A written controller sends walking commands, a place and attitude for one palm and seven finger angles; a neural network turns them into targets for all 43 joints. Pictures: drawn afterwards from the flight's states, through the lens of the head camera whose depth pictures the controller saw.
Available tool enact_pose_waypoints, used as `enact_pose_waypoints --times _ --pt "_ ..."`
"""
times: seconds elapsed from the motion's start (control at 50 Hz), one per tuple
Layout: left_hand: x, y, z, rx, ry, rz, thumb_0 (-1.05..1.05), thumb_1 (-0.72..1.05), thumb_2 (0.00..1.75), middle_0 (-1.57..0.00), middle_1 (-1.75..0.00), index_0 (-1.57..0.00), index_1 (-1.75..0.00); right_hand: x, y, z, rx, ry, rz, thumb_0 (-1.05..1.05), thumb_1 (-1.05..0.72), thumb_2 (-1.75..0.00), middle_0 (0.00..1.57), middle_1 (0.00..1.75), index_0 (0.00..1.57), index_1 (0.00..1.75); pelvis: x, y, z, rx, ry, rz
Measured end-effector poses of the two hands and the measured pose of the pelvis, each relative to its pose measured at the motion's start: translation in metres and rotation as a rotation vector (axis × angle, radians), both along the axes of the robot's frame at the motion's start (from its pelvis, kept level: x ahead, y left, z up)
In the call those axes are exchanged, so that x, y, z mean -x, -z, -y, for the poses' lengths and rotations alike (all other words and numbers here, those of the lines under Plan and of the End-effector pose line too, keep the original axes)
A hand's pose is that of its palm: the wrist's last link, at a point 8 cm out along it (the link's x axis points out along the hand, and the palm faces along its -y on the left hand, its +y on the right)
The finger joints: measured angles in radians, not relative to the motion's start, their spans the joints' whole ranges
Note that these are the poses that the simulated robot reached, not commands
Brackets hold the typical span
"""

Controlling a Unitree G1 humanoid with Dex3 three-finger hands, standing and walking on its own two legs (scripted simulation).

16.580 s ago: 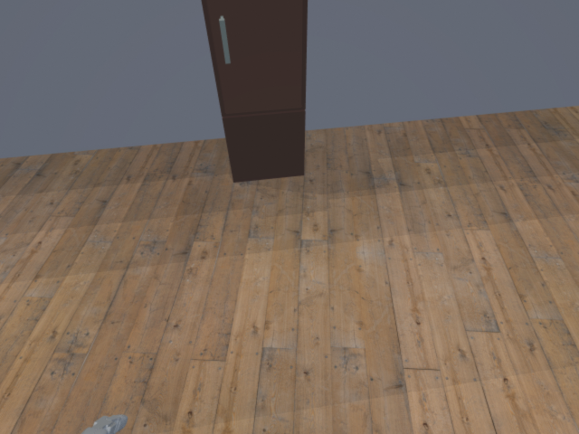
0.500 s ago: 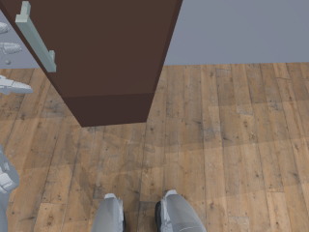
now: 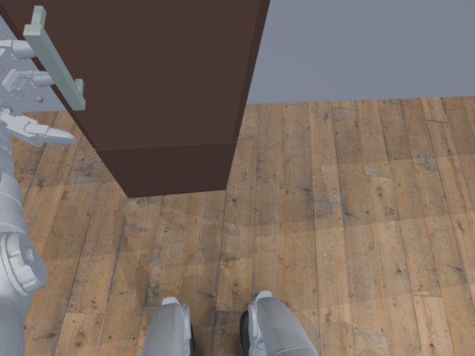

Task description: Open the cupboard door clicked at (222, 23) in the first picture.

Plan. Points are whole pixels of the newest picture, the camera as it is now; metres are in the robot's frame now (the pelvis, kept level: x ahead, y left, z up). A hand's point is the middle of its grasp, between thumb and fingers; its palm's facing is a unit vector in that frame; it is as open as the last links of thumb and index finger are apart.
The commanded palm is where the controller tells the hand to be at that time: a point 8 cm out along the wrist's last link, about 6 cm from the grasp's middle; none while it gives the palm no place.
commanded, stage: slide the fingers in behind the handle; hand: left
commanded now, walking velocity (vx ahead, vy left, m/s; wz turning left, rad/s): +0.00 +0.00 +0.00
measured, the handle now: (61, 64) +0.56 +0.24 +0.07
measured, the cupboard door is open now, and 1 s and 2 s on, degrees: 0 0 1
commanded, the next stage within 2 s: close the thumb around the handle in 1.16 s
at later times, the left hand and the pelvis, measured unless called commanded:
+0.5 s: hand (60, 99) +0.50 +0.24 +0.06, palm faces +0.07 -1.00 -0.03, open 14.0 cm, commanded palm +0.48 +0.27 +0.06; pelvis +0.00 +0.00 +0.00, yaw +0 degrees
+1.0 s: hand (77, 95) +0.51 +0.22 +0.05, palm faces +0.07 -1.00 -0.03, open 13.8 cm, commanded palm +0.49 +0.26 +0.06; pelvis +0.01 +0.00 +0.00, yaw +0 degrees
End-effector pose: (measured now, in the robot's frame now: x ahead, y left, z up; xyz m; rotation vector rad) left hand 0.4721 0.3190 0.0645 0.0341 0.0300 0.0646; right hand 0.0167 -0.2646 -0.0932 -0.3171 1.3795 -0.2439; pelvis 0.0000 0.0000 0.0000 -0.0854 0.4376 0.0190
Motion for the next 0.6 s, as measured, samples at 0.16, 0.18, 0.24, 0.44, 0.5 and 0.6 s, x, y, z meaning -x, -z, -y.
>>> enact_pose_waypoints --times 0.16,0.18,0.24,0.44,0.5,0.6 --pt "-0.004 0.002 0.016 0.009 0.018 -0.017 -0.01 -0.50 0.30 -0.30 -1.20 -0.30 -1.20 0.009 0.002 0.001 -0.008 0.010 -0.020 0.00 -0.90 -0.90 0.21 0.30 0.21 0.30 0.000 0.000 0.002 -0.005 -0.002 -0.004" --pt "-0.005 0.002 0.018 0.009 0.019 -0.014 -0.01 -0.50 0.30 -0.30 -1.20 -0.30 -1.20 0.009 0.002 0.001 -0.008 0.011 -0.020 0.00 -0.90 -0.90 0.21 0.30 0.21 0.30 0.000 0.000 0.002 -0.005 -0.001 -0.004" --pt "-0.006 0.003 0.025 0.014 0.014 -0.005 -0.01 -0.50 0.30 -0.30 -1.20 -0.30 -1.20 0.009 0.002 0.001 -0.011 0.015 -0.017 0.00 -0.90 -0.90 0.21 0.30 0.21 0.30 -0.001 0.000 0.003 -0.008 0.002 -0.004" --pt "-0.004 0.003 0.027 0.006 -0.011 -0.014 -0.01 -0.50 0.30 -0.30 -1.20 -0.30 -1.20 0.003 0.000 0.002 -0.023 0.024 0.010 0.00 -0.90 -0.90 0.20 0.30 0.21 0.30 -0.004 -0.003 0.005 -0.013 0.008 0.007" --pt "-0.002 0.002 0.027 0.003 -0.007 -0.009 -0.01 -0.50 0.30 -0.30 -1.20 -0.30 -1.20 0.000 0.000 0.001 -0.025 0.016 0.008 0.00 -0.90 -0.90 0.20 0.30 0.21 0.30 -0.004 -0.003 0.005 -0.012 0.004 0.009" --pt "-0.002 0.003 0.034 0.018 0.009 0.000 -0.01 -0.50 0.30 -0.30 -1.20 -0.30 -1.20 -0.005 0.001 0.002 -0.022 0.002 0.007 0.00 -0.90 -0.90 0.20 0.30 0.21 0.30 -0.005 -0.003 0.004 -0.011 -0.003 0.008"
